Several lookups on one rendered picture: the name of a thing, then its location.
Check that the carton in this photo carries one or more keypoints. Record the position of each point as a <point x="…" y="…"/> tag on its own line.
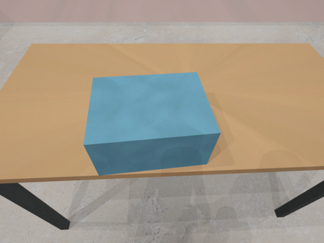
<point x="149" y="122"/>

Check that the table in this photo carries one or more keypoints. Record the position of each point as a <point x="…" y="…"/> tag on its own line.
<point x="267" y="99"/>

